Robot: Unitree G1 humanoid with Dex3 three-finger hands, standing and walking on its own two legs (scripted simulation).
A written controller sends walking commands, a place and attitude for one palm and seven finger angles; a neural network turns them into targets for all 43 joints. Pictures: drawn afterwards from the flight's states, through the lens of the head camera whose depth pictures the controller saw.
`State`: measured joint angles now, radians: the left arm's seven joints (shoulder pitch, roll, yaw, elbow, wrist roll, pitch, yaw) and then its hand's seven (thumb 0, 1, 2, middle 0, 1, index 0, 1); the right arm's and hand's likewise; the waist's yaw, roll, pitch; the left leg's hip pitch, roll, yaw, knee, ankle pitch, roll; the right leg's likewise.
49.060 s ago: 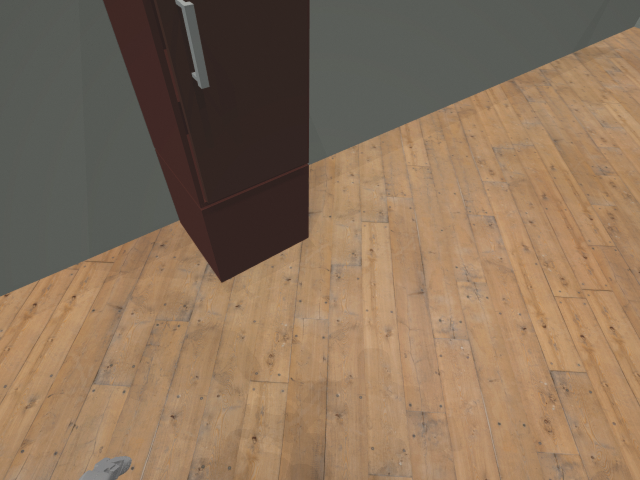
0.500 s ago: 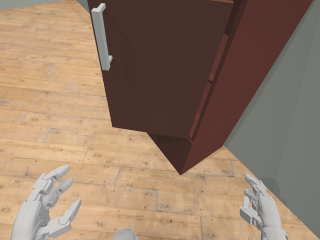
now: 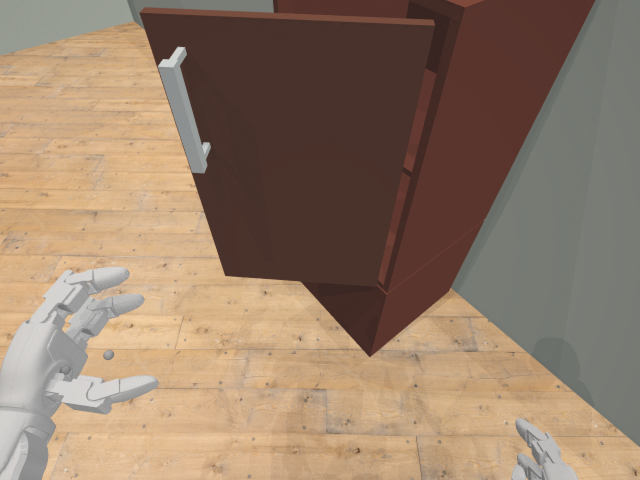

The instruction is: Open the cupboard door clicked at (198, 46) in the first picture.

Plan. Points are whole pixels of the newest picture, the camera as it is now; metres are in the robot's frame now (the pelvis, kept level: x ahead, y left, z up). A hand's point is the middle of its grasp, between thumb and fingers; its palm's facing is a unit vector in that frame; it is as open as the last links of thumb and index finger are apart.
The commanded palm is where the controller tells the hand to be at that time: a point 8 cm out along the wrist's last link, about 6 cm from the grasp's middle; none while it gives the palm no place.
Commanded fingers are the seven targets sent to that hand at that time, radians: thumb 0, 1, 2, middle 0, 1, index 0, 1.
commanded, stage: raise the hand with hooked fingers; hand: left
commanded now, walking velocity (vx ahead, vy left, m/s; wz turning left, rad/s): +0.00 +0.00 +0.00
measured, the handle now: (190, 114) +0.56 +0.23 +0.15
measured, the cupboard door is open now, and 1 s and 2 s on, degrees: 47 47 47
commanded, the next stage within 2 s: move the hooked fingers beside the handle in 1.08 s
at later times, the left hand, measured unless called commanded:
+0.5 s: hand (36, 286) +0.26 +0.30 +0.15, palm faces +0.05 -1.00 -0.07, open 14.0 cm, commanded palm +0.24 +0.35 +0.17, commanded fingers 0.00 -0.50 0.30 -0.30 -1.20 -0.30 -1.20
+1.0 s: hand (58, 255) +0.29 +0.28 +0.17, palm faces +0.07 -1.00 -0.06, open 14.0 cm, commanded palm +0.26 +0.32 +0.17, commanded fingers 0.00 -0.50 0.30 -0.30 -1.20 -0.30 -1.20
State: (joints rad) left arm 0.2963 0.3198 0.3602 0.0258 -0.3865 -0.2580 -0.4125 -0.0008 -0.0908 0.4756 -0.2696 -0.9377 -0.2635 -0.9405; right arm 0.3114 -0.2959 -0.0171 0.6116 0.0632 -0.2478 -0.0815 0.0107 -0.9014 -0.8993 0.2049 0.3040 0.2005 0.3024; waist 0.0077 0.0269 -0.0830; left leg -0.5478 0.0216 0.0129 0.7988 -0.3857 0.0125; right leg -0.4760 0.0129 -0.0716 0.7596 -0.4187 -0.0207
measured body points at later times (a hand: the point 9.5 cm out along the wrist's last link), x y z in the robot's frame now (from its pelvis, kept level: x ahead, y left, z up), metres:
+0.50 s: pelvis -0.01 +0.03 +0.02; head -0.01 +0.03 +0.47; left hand +0.26 +0.35 +0.16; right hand +0.18 -0.19 -0.05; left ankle +0.01 +0.11 -0.71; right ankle -0.02 -0.10 -0.71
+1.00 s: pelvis +0.00 +0.00 +0.03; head +0.00 -0.01 +0.48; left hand +0.28 +0.33 +0.18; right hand +0.17 -0.24 -0.05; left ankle +0.01 +0.11 -0.71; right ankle -0.02 -0.10 -0.71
